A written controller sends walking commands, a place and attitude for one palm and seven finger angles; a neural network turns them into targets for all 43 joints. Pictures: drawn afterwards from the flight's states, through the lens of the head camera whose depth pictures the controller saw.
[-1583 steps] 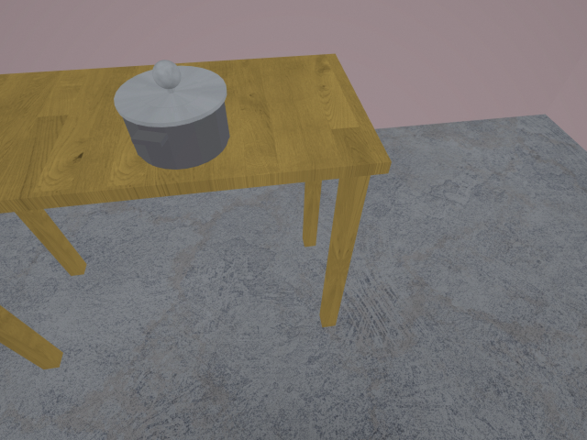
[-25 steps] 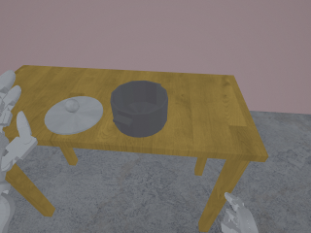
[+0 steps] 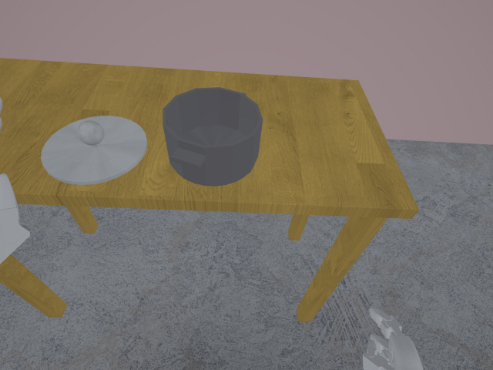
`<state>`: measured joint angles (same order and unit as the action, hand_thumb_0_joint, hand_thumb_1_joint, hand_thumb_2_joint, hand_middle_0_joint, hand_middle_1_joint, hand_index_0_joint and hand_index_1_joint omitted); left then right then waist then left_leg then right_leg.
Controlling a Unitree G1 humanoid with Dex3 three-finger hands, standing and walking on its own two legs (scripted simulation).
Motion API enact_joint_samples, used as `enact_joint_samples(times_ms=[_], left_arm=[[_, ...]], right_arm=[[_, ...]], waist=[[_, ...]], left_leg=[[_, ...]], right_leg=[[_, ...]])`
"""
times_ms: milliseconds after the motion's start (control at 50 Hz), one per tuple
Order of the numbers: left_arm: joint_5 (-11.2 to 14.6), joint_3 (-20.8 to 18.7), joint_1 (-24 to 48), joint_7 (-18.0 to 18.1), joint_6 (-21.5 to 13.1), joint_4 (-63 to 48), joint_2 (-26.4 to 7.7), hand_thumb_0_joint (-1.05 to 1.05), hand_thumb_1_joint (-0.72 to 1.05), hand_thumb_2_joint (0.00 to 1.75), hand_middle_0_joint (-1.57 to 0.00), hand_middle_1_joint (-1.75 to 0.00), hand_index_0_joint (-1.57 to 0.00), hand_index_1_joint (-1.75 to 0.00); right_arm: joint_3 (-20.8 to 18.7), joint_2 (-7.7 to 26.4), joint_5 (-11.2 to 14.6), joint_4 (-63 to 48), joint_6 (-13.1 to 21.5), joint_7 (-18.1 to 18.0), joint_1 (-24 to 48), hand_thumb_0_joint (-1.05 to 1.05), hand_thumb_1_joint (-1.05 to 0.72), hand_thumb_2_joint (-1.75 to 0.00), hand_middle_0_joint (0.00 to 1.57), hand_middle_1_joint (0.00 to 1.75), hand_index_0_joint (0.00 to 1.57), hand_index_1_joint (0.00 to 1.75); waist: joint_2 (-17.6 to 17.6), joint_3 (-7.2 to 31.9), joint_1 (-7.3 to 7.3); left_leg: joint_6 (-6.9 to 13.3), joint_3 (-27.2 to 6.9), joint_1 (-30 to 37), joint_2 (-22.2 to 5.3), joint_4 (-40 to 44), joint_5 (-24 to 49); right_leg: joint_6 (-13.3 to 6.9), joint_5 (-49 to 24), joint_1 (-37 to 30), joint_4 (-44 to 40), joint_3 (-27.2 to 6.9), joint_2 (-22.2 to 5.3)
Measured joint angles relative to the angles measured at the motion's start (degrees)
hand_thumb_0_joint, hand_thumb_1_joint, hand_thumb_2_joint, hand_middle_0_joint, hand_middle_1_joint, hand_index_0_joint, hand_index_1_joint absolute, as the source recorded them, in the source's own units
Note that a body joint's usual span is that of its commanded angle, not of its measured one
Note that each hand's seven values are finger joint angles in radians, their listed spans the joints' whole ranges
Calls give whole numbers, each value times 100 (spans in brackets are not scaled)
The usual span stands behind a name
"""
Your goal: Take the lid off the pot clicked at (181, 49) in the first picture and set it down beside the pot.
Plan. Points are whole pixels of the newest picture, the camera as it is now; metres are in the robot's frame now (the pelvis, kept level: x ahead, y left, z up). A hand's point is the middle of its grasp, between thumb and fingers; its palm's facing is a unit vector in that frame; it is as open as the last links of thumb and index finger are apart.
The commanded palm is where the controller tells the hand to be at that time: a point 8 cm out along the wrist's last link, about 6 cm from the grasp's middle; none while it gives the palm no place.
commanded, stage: step back with the hand held close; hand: left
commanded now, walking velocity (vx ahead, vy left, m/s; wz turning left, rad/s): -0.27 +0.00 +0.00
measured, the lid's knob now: (90, 133) +0.50 +0.34 +0.08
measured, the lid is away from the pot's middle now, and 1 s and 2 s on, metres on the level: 0.24 0.24 0.24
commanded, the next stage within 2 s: stop stepping back and stand still in 0.94 s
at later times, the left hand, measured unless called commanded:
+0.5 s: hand out of the picture +0.14 +0.24 +0.25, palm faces +0.46 -0.79 -0.42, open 7.4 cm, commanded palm +0.07 +0.28 +0.26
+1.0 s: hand out of the picture +0.05 +0.28 +0.26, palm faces +0.43 -0.84 -0.34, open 7.4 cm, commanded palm -0.01 +0.32 +0.26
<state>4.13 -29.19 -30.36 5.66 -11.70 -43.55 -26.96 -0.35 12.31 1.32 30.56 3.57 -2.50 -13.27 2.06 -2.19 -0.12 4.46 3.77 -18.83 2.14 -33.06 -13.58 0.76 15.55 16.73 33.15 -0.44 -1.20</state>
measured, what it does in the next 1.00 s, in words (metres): walks backwards: right foot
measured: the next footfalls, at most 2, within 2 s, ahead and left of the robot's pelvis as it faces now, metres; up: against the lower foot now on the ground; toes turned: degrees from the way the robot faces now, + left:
right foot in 0.42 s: -0.03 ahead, -0.13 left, +0.00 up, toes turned +2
right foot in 1.04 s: -0.20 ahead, -0.11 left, +0.00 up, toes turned -7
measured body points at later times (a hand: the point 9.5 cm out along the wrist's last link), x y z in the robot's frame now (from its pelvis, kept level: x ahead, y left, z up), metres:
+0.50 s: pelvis -0.06 +0.00 +0.00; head -0.04 +0.03 +0.45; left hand +0.11 +0.28 +0.27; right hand +0.12 -0.23 -0.07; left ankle +0.05 +0.07 -0.73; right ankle -0.07 -0.13 -0.73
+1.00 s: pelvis -0.15 +0.04 +0.01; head -0.14 +0.09 +0.46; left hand +0.02 +0.32 +0.28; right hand +0.01 -0.18 -0.06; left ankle +0.04 +0.07 -0.72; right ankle -0.23 -0.10 -0.69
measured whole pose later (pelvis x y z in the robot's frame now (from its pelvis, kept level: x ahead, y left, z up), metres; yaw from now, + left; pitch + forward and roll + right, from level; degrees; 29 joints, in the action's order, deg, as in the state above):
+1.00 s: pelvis -0.15 +0.04 +0.01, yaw -2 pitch +1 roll -7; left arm 4.8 -28.6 -24.6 7.9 -13.5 -43.2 -26.3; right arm -0.7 7.8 -1.1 34.4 5.9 -0.6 -12.7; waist -2.1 2.4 0.6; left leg 2.5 2.4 -27.3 -2.1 -17.9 1.5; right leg -3.2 29.5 11.7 37.2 2.7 6.0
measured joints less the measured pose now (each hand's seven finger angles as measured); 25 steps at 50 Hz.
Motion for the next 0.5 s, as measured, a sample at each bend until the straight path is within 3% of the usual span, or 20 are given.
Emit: enact_joint_samples(times_ms=[60, 240, 380, 440, 500], left_arm=[[-21, -69, 264, 58, -54, 93, 145, 2, 89, 90, -22, -30, -22, -31], [-98, 147, 334, 140, -243, 36, 311, 2, 89, 90, -22, -30, -21, -31], [-153, -38, 409, 144, -280, 155, 198, 2, 89, 90, -22, -30, -22, -31], [-133, -161, 382, 143, -312, 149, 135, 2, 89, 90, -22, -30, -21, -31], [-119, -42, 515, 119, -396, 178, 251, 2, 89, 90, -21, -30, -21, -31]], right_arm=[[30, -45, 14, 86, 68, 21, 24, 2, -91, -90, 20, 30, 20, 30], [90, -104, -32, 202, 112, -8, -26, 2, -90, -90, 21, 30, 20, 30], [36, -114, -76, 123, 262, -61, -84, 2, -91, -90, 20, 30, 20, 30], [49, -143, -95, 121, 319, -6, -44, 2, -90, -90, 20, 30, 20, 30], [31, -116, -111, 229, 308, 13, 218, 2, -90, -90, 20, 30, 20, 30]], waist=[[-164, -26, -14], [-304, 147, 89], [-308, 193, 117], [-224, 302, 55], [-332, 123, 18]], left_leg=[[-24, -84, -182, -87, -233, -32], [-67, -245, -518, -244, -460, 32], [38, -231, -542, -203, -137, 352], [16, -159, -729, -175, -114, 439], [-27, -168, -818, -299, -58, 582]], right_leg=[[115, -91, 51, -12, 70, 84], [53, -390, 131, -277, 223, 252], [-45, 209, 124, 465, 40, 380], [-69, 297, -271, -28, -4, 359], [9, 192, -272, -323, 6, 465]])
